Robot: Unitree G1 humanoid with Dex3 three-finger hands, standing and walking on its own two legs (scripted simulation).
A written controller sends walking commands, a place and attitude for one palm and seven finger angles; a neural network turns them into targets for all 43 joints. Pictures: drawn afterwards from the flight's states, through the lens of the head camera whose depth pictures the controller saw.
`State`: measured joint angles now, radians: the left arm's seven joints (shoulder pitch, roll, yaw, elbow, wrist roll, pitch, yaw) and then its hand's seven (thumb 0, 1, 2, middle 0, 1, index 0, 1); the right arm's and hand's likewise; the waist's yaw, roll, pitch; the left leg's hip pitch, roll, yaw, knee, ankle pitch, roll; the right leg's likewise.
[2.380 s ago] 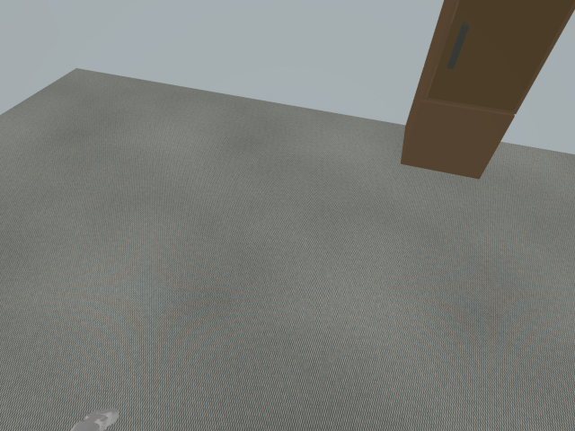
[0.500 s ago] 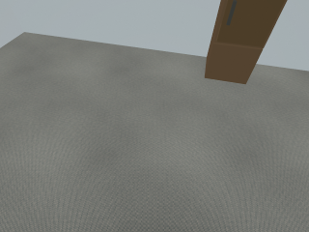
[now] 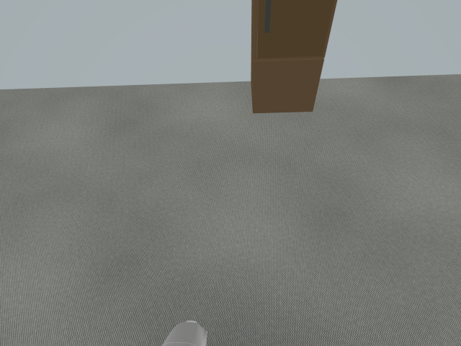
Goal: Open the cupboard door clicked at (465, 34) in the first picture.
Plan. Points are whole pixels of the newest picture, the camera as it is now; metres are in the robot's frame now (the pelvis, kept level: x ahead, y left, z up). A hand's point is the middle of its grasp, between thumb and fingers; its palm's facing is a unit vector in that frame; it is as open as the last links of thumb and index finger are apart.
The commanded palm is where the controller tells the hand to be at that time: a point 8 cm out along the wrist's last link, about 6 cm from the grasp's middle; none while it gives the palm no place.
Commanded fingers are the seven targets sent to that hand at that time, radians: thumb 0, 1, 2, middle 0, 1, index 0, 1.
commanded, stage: walk to a spot facing it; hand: left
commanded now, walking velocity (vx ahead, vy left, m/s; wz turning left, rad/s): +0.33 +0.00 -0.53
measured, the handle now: (267, 13) +1.63 -0.02 -0.10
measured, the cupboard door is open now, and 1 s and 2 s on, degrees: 0 0 0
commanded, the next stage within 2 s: turn to face it in 1.78 s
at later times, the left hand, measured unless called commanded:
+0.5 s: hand (129, 272) +0.29 +0.29 -0.18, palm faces -0.19 -0.96 -0.20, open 7.4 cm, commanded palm none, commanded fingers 0.00 0.90 0.90 -0.20 -0.30 -0.20 -0.30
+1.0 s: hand (230, 182) +0.59 +0.08 -0.20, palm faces -0.51 -0.85 -0.11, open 7.4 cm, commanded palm none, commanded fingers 0.00 0.90 0.90 -0.20 -0.30 -0.20 -0.30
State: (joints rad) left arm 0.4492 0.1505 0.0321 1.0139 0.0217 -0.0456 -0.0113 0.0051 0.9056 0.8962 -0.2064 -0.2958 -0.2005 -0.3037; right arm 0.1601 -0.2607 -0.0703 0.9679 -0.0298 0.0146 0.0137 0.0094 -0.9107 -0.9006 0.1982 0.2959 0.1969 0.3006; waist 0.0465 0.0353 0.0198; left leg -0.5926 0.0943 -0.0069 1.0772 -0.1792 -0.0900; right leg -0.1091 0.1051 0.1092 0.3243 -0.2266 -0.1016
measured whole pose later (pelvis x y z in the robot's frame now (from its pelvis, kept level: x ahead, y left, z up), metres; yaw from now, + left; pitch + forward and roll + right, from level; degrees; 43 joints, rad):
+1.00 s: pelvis +0.41 -0.01 -0.03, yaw -30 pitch +0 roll -1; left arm 0.13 0.15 0.04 0.97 0.02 -0.05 -0.02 0.00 0.91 0.90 -0.20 -0.30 -0.20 -0.30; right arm 0.52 -0.08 -0.02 1.16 -0.01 -0.03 -0.01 0.01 -0.91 -0.90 0.20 0.30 0.20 0.30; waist -0.04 -0.02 0.08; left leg -0.21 0.12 0.18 1.20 -0.46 -0.03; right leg -0.34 0.05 -0.18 0.66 -0.32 -0.14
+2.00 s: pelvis +0.78 -0.28 -0.02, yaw -48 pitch -1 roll +1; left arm 0.17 0.17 0.06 1.00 0.02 -0.06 0.00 0.00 0.91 0.90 -0.20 -0.29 -0.20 -0.30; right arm 0.29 -0.18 -0.05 1.08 -0.02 -0.01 0.00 0.01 -0.91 -0.90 0.20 0.30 0.20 0.30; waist -0.02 0.05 0.09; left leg -0.38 0.12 0.09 1.25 -0.41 -0.04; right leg -0.33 -0.01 -0.16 0.59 -0.24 -0.08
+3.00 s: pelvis +0.82 -0.37 -0.01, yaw -13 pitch -1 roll +1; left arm 0.19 0.19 0.04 0.88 0.02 0.03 0.02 0.00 0.91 0.90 -0.20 -0.30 -0.20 -0.30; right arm 0.23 -0.27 -0.11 0.94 -0.03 0.08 0.02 0.01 -0.91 -0.90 0.20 0.30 0.20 0.30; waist -0.03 0.06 0.04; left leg -0.53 -0.08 -0.05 0.99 -0.39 -0.04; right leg -0.23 -0.05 -0.08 0.53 -0.29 -0.01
